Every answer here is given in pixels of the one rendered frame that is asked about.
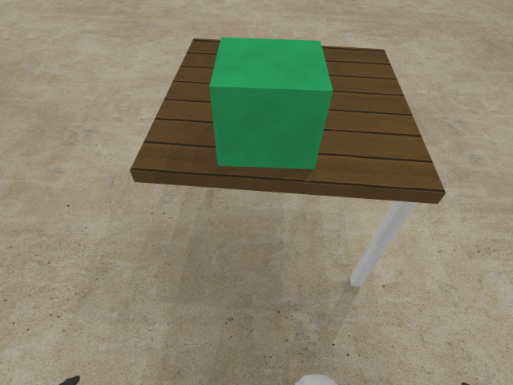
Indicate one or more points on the carton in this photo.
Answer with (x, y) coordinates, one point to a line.
(270, 100)

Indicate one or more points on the table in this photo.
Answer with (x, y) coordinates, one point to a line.
(371, 147)

